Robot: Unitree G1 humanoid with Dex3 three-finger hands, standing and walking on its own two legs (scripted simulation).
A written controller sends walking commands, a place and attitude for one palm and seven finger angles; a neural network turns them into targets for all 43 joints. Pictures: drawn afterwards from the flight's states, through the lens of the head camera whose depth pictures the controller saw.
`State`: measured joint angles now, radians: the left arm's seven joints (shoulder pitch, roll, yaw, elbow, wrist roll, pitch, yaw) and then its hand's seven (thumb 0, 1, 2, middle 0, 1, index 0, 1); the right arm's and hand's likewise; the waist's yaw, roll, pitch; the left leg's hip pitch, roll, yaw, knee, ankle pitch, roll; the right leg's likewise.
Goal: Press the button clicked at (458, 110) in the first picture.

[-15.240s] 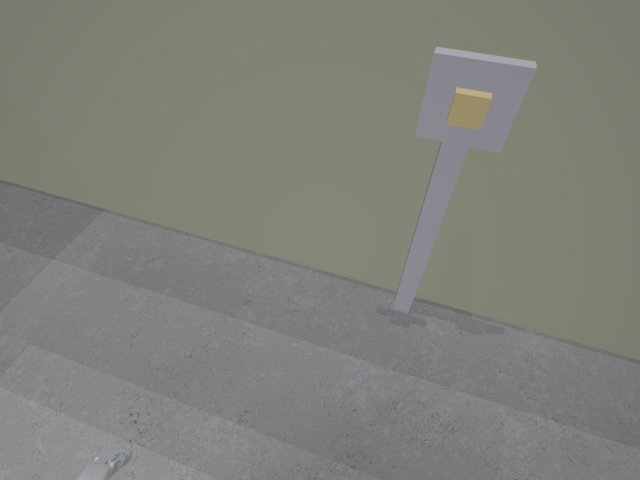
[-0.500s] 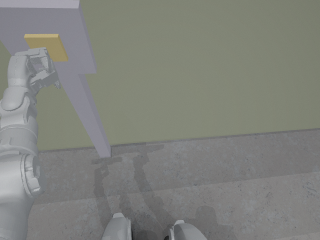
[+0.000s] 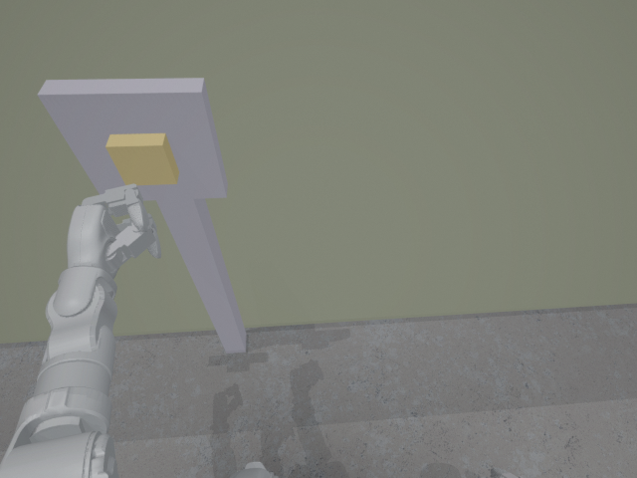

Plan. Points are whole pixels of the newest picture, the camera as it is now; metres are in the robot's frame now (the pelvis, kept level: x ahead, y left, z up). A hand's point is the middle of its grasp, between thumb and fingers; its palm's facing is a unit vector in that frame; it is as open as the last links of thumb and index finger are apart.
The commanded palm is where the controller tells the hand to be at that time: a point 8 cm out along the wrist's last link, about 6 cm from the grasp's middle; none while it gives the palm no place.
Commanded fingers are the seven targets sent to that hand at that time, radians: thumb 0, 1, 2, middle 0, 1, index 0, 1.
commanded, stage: pull the fist back off the button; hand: left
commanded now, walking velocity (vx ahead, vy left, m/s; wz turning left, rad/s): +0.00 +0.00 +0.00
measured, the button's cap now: (145, 158) +0.50 +0.23 +0.11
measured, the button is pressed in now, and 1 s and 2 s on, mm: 0 0 0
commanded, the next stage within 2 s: draw the hand back to the body in 0.30 s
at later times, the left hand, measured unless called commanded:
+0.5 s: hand (145, 255) +0.36 +0.21 +0.09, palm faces +0.08 -1.00 -0.02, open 3.1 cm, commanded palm +0.31 +0.26 +0.10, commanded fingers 0.00 0.90 0.90 -1.30 -1.50 -1.30 -1.50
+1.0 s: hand (88, 313) +0.26 +0.22 +0.14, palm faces +0.20 -0.96 -0.17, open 3.1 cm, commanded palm +0.22 +0.26 +0.15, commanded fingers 0.00 0.90 0.90 -1.30 -1.50 -1.30 -1.50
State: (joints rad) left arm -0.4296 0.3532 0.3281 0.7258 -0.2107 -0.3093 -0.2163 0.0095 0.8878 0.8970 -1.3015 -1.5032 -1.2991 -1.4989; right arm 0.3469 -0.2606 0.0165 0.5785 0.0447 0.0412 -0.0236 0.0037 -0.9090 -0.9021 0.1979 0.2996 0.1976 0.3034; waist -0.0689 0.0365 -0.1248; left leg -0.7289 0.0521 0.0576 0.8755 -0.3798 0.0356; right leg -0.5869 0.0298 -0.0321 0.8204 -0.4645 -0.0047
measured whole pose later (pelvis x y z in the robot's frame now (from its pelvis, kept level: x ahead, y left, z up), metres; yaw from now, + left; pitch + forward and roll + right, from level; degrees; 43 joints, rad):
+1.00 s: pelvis +0.00 -0.02 +0.03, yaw +2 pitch +3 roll -1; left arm 0.11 0.32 0.24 0.05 -0.22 -0.12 -0.13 0.02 0.90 0.90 -1.30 -1.50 -1.30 -1.50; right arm 0.20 -0.26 0.03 0.57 0.06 -0.08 -0.10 0.01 -0.91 -0.90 0.20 0.30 0.20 0.30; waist 0.03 0.06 -0.08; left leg -0.42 0.03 0.04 0.65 -0.28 0.01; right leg -0.28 0.02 -0.05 0.62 -0.39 -0.03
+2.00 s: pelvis +0.01 -0.02 +0.05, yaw +1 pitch -4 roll +0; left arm 0.54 0.33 0.28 -0.47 -0.07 -0.08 0.09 0.01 0.89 0.90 -1.31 -1.50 -1.30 -1.50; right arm 0.18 -0.23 0.03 0.61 0.00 -0.06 -0.08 0.01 -0.91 -0.90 0.20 0.30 0.20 0.30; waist 0.07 0.07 0.01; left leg -0.13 0.02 0.06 0.41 -0.20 0.01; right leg 0.02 0.02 -0.03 0.33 -0.27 -0.02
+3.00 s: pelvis -0.13 +0.03 +0.03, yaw +3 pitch +0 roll -4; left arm 0.53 0.41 0.39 -0.59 -0.02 -0.24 0.15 0.01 0.89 0.90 -1.31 -1.50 -1.31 -1.50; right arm 0.19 -0.19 0.00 0.60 -0.02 -0.08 -0.07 0.01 -0.91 -0.90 0.20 0.30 0.20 0.30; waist -0.01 0.01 0.04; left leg -0.44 0.00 -0.01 0.55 -0.12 0.07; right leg -0.43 0.08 0.05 0.91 -0.42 0.01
